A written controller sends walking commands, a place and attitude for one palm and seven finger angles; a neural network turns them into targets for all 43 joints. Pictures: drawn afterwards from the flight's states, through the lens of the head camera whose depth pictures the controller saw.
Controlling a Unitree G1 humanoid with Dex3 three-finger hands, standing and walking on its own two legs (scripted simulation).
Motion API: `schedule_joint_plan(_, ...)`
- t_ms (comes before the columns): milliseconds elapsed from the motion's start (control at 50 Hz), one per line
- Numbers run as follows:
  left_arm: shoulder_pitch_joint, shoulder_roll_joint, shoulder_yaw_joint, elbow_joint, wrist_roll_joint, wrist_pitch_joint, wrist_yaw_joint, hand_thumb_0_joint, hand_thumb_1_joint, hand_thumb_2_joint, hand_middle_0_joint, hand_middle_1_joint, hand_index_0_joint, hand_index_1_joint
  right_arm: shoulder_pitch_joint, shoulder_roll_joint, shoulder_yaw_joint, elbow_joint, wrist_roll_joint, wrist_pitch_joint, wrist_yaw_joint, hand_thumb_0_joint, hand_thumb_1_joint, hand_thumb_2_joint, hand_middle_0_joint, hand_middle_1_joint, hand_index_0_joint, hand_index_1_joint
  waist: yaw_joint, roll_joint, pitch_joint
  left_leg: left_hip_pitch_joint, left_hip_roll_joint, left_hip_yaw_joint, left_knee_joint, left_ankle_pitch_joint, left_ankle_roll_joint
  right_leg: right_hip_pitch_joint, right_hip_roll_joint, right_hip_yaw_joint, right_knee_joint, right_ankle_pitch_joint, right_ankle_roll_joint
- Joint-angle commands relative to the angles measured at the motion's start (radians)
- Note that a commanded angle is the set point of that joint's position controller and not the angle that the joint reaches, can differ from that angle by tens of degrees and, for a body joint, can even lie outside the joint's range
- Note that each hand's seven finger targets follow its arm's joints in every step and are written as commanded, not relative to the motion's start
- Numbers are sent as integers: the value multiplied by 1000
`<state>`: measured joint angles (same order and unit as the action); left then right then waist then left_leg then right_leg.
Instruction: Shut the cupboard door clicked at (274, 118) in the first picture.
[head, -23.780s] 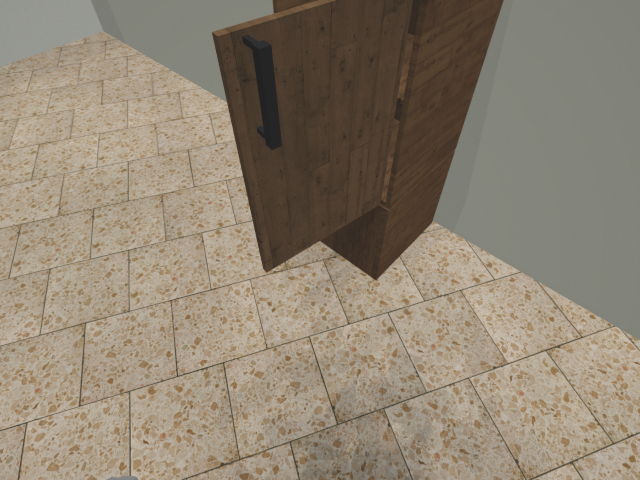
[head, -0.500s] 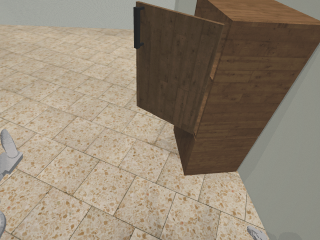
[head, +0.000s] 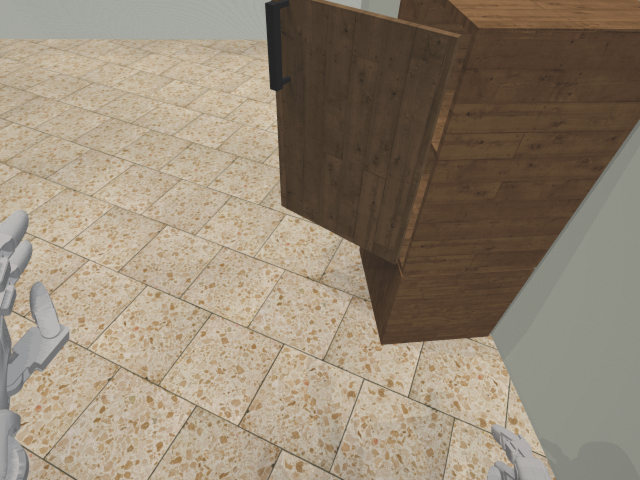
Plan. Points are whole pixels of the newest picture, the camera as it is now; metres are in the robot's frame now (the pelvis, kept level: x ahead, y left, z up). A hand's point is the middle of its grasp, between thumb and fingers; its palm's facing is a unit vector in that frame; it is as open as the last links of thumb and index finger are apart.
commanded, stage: stop stepping back and stand still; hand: left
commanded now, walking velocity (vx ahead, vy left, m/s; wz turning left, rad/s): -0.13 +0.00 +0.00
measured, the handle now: (280, 46) +0.91 +0.16 +0.16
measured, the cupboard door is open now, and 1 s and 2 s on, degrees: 49 49 49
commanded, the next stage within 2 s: let the arm hang, fingers relaxed in 0.10 s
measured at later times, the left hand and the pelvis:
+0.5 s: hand out of the picture +0.01 +0.19 -0.17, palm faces +0.04 -0.99 -0.16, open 7.1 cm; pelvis -0.06 +0.02 -0.01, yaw +2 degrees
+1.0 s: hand out of the picture -0.12 +0.21 -0.17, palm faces +0.07 -0.97 -0.23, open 7.4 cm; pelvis -0.08 +0.02 +0.00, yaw +2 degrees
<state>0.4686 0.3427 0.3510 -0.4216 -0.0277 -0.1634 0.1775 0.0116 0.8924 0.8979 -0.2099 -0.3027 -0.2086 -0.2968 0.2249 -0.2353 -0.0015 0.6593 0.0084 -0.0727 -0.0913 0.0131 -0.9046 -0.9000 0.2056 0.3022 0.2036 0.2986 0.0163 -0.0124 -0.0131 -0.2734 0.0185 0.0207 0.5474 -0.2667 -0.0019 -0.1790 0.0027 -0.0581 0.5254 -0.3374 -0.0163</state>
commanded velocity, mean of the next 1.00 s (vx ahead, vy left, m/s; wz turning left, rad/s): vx -0.01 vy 0.00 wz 0.00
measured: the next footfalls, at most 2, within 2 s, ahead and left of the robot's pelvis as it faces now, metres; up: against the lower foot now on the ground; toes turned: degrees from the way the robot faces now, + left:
none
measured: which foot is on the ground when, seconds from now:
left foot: down 0.00-1.00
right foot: down 0.00-1.00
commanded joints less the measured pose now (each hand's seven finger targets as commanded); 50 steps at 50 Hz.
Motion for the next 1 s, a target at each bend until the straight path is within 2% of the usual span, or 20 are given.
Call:
schedule_joint_plan(0,22,305,224,-311,0,-96,17,0,900,900,-200,-300,-200,-300,-93,-86,-34,-201,4,-44,-1,0,-900,-900,200,300,200,300,-12,113,-152,50,71,-59,-24,591,16,93,-76,90,-22,617,11)
schedule_joint_plan(100,207,269,251,-212,-30,-86,6,0,900,900,-200,-300,-200,-300,-73,-79,-39,-222,9,-16,8,0,-900,-900,200,300,200,300,-18,86,-188,8,77,-65,-57,467,4,121,-67,90,-53,525,4)
schedule_joint_plan(160,199,253,229,-226,-40,-79,-1,0,900,900,-200,-300,-200,-300,-80,-84,-35,-230,10,-10,6,0,-900,-900,200,300,200,300,-22,88,-161,-16,90,-80,-101,363,11,95,-48,79,-75,406,14)
schedule_joint_plan(180,25,-20,-290,471,28,80,-132,0,900,900,-200,-300,-200,-300,-178,-153,-31,-47,26,-86,97,0,-900,-900,200,300,200,300,-46,139,-37,-40,92,-64,29,505,0,-98,-118,3,32,418,6)
schedule_joint_plan(200,-28,-15,-265,517,33,155,-158,0,900,900,-200,-300,-200,-300,-110,-168,-58,-7,-1,-58,102,0,-900,-900,200,300,200,300,-36,148,-107,31,122,-76,-5,551,-11,-134,-100,52,-3,289,4)
schedule_joint_plan(220,-30,-14,-262,510,33,178,-164,0,900,900,-200,-300,-200,-300,-88,-179,-56,-20,-6,-39,98,0,-900,-900,200,300,200,300,-35,168,-77,4,147,-101,-35,514,10,-139,-73,22,23,156,11)
schedule_joint_plan(280,-104,22,-267,659,54,170,-172,0,900,900,-200,-300,-200,-300,-84,-192,-38,1,-21,3,89,0,-900,-900,200,300,200,300,-13,-6,-80,-97,176,-202,-99,383,91,-63,-36,31,82,17,8)
schedule_joint_plan(340,-125,19,-277,851,60,169,-170,0,900,900,-200,-300,-200,-300,-74,-158,-27,36,-28,30,89,0,-900,-900,200,300,200,300,-8,-176,-99,-85,99,-163,-57,204,66,-44,-93,90,-17,77,-22)
schedule_joint_plan(380,-173,42,-283,962,61,176,-167,0,900,900,-200,-300,-200,-300,-50,-130,-24,75,-32,63,92,0,-900,-900,200,300,200,300,-30,-235,-45,-19,7,-94,41,27,33,-189,-182,175,-141,-61,-77)
schedule_joint_plan(420,-243,47,-291,1029,57,188,-159,0,900,900,-200,-300,-200,-300,-6,-102,-28,117,-39,91,87,0,-900,-900,200,300,200,300,-57,-135,3,60,-27,-33,154,-48,10,-328,-228,195,-211,-183,-123)
schedule_joint_plan(460,-260,27,-298,1098,56,192,-154,0,900,900,-200,-300,-200,-300,43,-72,-28,160,-40,101,83,0,-900,-900,200,300,200,300,-73,-7,32,85,-9,-40,134,-50,12,-376,-206,169,-192,-226,-113)
schedule_joint_plan(500,-206,-19,-292,1169,57,192,-151,0,900,900,-200,-300,-200,-300,79,-74,-27,183,-43,94,81,0,-900,-900,200,300,200,300,-63,167,45,-6,58,-164,-66,-80,38,-292,-110,97,-89,-199,-59)
schedule_joint_plan(540,-106,-39,-292,1257,50,198,-151,0,900,900,-200,-300,-200,-300,58,-124,-39,202,-48,89,69,0,-900,-900,200,300,200,300,-22,409,42,-190,154,-365,-362,-414,76,-100,1,16,84,-122,-13)
schedule_joint_plan(560,-69,-43,-287,1298,54,200,-155,0,900,900,-200,-300,-200,-300,40,-140,-46,209,-44,88,62,0,-900,-900,200,300,200,300,-3,447,35,-237,175,-395,-415,-484,94,-51,9,14,162,-94,-12)
schedule_joint_plan(620,-19,-80,-298,1384,55,198,-163,0,900,900,-200,-300,-200,-300,42,-123,-45,243,-36,84,51,0,-900,-900,200,300,200,300,23,239,10,-202,176,-352,-399,-385,113,-24,11,37,143,-52,-9)
schedule_joint_plan(680,2,-78,-306,1437,54,179,-162,0,900,900,-200,-300,-200,-300,78,-114,-48,287,-30,83,51,0,-900,-900,200,300,200,300,20,70,13,-128,106,-249,-320,-234,82,30,-5,71,-108,-15,-16)
schedule_joint_plan(740,-7,-19,-302,1467,49,165,-155,0,900,900,-200,-300,-200,-300,118,-70,-44,321,-22,84,59,0,-900,-900,200,300,200,300,-20,6,11,-7,11,-130,-170,-60,24,-72,-128,207,-243,-113,-78)
schedule_joint_plan(780,-87,-8,-304,1469,45,156,-153,0,900,900,-200,-300,-200,-300,143,-62,-48,351,-24,91,63,0,-900,-900,200,300,200,300,-52,-116,16,132,2,-97,-49,4,14,-233,-154,223,-308,-217,-95)
schedule_joint_plan(860,-142,-32,-316,1485,43,157,-148,0,900,900,-200,-300,-200,-300,153,-59,-42,384,-21,90,61,0,-900,-900,200,300,200,300,-71,-70,127,148,39,-114,-78,68,27,-298,-118,172,-272,-148,-68)
schedule_joint_plan(980,-53,-60,-314,1525,52,187,-145,0,900,900,-200,-300,-200,-300,127,-74,-42,397,-35,100,58,0,-900,-900,200,300,200,300,-24,80,253,-104,81,-237,-317,-323,46,-208,-33,138,-182,-241,-27)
